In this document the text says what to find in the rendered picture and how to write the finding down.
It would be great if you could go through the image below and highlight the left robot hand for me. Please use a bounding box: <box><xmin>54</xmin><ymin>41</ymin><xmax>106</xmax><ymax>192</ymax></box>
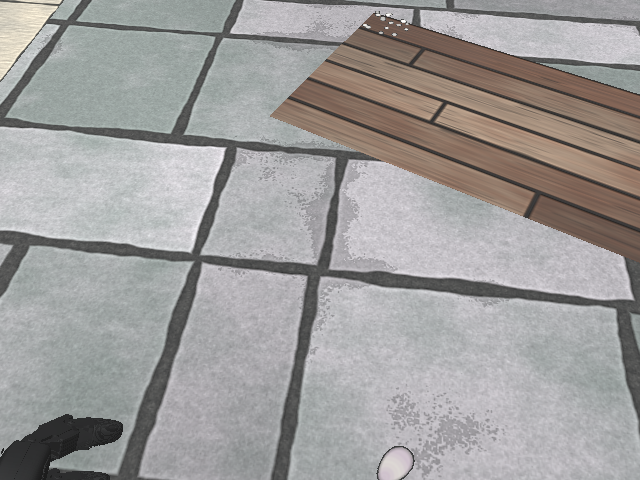
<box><xmin>0</xmin><ymin>414</ymin><xmax>123</xmax><ymax>480</ymax></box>

